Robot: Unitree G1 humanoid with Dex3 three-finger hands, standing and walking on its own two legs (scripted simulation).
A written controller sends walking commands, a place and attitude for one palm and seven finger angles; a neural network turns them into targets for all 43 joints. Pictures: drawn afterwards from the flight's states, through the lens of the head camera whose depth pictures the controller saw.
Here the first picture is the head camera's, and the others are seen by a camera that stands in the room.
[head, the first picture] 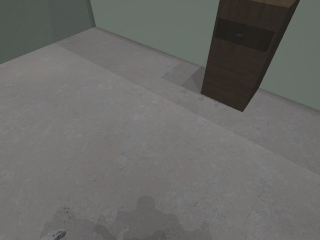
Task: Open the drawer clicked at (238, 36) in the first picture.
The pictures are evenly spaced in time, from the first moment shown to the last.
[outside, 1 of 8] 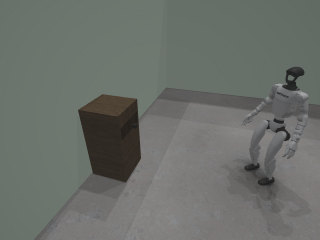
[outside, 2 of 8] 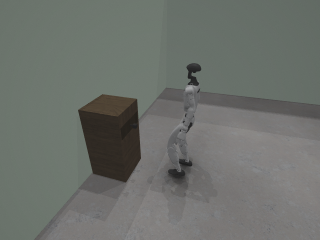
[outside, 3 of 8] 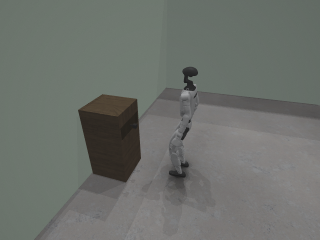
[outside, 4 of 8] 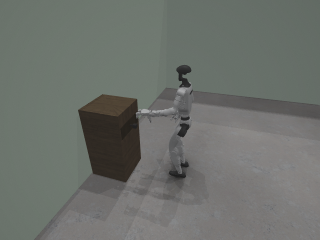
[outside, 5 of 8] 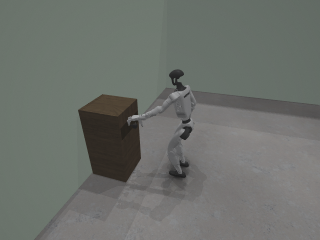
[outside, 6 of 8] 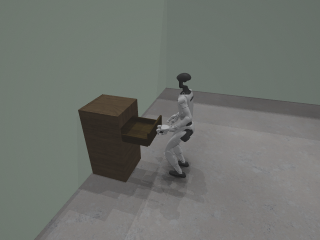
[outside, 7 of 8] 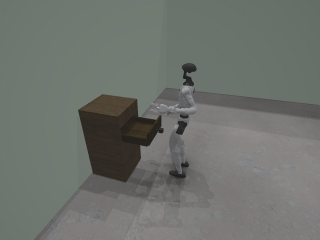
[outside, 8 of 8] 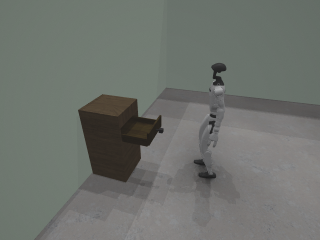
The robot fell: no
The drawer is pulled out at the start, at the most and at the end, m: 0.00 0.30 0.30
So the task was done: yes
